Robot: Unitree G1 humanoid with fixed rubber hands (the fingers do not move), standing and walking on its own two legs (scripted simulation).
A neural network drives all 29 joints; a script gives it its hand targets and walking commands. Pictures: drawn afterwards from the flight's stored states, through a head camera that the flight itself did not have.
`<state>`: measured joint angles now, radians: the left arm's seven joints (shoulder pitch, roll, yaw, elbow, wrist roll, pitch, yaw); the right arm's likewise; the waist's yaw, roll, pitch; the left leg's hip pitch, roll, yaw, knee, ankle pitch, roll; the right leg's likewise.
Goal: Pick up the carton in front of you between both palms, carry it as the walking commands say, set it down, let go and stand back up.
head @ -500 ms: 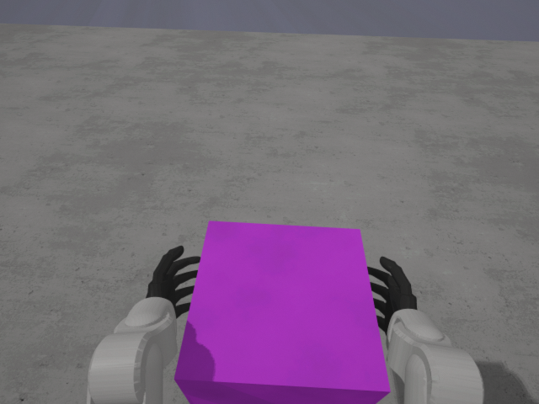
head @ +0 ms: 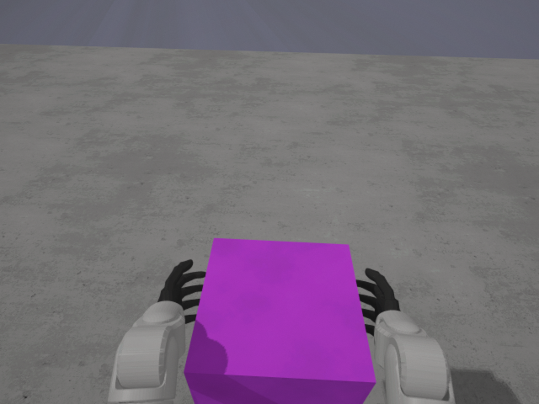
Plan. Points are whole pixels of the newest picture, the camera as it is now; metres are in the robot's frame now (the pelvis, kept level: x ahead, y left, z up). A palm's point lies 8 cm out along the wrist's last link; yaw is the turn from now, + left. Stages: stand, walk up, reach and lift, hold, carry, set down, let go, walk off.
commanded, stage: carry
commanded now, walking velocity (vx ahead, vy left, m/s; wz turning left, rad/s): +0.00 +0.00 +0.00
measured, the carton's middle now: (276, 341) +0.25 +0.00 -0.02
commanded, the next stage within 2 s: hold in 1.32 s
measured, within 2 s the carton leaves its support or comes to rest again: neither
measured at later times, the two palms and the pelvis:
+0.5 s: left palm (167, 315) +0.26 +0.16 +0.03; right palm (369, 321) +0.26 -0.14 +0.03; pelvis -0.03 +0.01 +0.00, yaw +0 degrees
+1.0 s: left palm (155, 303) +0.27 +0.18 +0.04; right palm (352, 312) +0.27 -0.12 +0.03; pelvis -0.01 +0.03 +0.00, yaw +0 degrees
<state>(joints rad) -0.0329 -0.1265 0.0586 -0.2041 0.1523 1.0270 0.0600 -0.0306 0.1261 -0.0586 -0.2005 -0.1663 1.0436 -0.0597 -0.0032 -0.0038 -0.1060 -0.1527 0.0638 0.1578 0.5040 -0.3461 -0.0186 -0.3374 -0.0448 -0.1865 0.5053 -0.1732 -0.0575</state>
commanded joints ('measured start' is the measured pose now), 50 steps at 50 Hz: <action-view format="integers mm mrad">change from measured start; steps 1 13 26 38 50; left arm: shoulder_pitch -435 -533 -448 -485 -460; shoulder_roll -725 -802 -888 -900 -930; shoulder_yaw -495 -449 -508 -500 -474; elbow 26 235 225 242 294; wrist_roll -218 -164 -169 -192 -173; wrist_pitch -113 -381 -328 -327 -318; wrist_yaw -177 -242 -243 -251 -260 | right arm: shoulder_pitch -476 -571 -551 -535 -583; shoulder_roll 721 798 863 857 881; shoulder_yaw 517 457 520 511 515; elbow -24 218 153 179 171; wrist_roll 237 179 200 205 220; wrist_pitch -133 -408 -353 -356 -351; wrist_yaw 175 250 249 251 262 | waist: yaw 6 -1 0 0 11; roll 34 -20 2 -27 -30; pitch -47 -221 -199 -251 -206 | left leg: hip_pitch -146 -86 -95 -51 -79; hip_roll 77 50 76 83 72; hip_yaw -98 -103 -119 -116 -100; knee -160 -50 -95 -42 -55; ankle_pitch -70 2 102 264 223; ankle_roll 38 31 35 30 37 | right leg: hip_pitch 91 114 120 153 113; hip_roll -123 -135 -112 -112 -114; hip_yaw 194 217 167 132 126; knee -143 -178 -60 -10 -21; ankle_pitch -47 -107 101 264 239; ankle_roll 27 29 25 24 32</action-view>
